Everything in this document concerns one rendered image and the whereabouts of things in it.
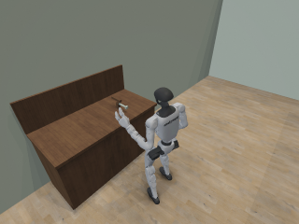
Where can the humanoid robot torso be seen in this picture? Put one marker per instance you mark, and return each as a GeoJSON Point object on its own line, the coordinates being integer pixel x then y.
{"type": "Point", "coordinates": [167, 130]}

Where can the robot left foot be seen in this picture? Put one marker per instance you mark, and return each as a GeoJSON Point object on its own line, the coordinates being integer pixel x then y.
{"type": "Point", "coordinates": [156, 199]}

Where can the left robot hand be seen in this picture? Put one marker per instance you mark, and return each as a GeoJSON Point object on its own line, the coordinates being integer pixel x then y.
{"type": "Point", "coordinates": [123, 120]}

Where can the robot left forearm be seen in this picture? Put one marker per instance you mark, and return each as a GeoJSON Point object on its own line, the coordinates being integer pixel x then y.
{"type": "Point", "coordinates": [138, 138]}

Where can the tap lever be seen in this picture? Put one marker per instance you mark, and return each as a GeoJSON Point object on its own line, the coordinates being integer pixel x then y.
{"type": "Point", "coordinates": [125, 106]}

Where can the robot right upper arm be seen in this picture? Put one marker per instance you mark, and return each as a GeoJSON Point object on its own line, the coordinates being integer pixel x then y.
{"type": "Point", "coordinates": [182, 115]}

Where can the counter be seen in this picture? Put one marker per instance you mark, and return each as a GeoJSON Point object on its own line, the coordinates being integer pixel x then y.
{"type": "Point", "coordinates": [76, 136]}

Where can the robot left upper arm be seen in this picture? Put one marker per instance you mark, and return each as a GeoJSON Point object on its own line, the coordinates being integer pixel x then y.
{"type": "Point", "coordinates": [151, 124]}

